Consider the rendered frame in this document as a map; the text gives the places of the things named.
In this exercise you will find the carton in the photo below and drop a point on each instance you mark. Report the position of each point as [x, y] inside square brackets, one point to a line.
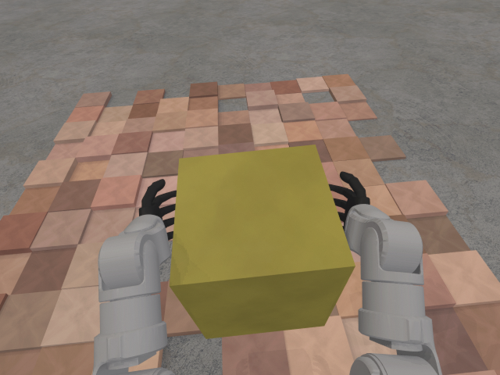
[258, 245]

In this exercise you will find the robot right forearm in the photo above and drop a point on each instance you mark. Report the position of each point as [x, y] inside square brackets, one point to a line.
[393, 308]

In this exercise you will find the robot left forearm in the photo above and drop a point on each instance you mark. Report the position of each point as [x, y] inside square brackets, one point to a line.
[131, 326]

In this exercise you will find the robot right hand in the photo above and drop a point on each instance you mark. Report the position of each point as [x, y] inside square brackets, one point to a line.
[355, 197]

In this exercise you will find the robot right upper arm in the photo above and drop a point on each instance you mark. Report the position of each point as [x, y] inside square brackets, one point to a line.
[384, 364]

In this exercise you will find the robot left hand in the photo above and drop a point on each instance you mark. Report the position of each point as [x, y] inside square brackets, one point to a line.
[150, 204]

